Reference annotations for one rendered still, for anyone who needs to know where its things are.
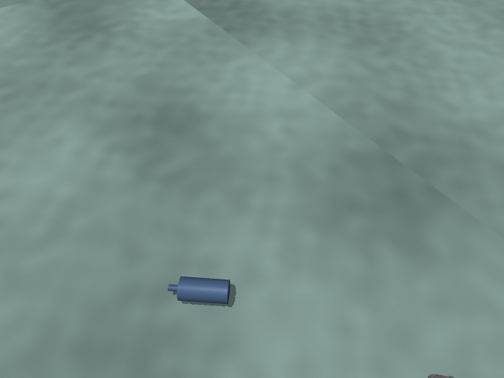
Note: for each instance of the bottle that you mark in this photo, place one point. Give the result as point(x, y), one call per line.
point(194, 289)

